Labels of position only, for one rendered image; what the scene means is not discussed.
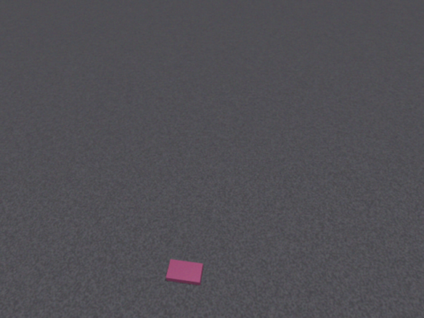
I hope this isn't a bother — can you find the small box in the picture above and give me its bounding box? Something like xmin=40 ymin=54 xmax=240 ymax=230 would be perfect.
xmin=166 ymin=259 xmax=203 ymax=286

